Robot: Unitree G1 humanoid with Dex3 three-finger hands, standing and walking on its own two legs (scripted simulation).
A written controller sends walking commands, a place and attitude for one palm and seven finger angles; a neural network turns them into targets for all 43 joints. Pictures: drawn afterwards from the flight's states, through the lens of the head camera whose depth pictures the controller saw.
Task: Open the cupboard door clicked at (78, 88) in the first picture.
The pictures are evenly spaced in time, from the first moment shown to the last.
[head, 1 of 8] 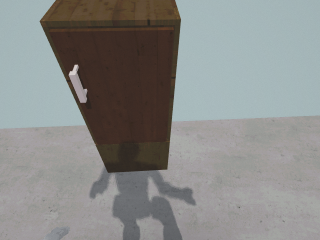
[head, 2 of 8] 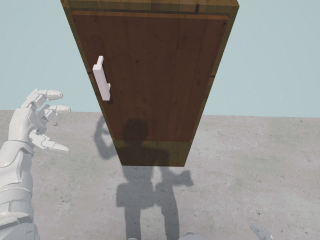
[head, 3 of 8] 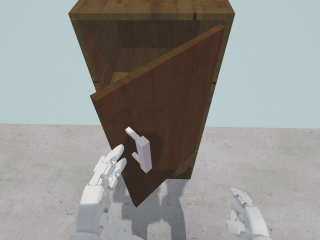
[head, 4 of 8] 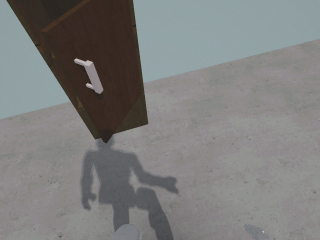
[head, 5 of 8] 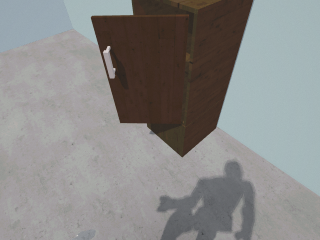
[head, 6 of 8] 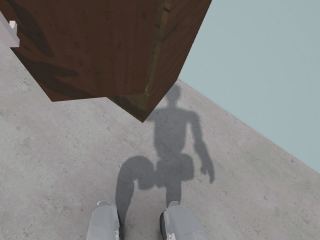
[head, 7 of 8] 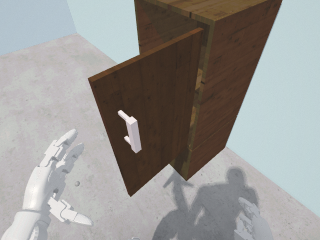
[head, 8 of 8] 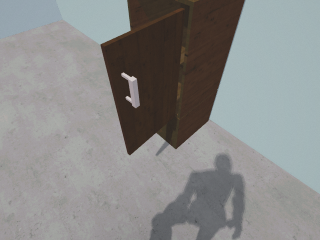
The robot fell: no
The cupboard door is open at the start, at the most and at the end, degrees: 0 96 93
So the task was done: yes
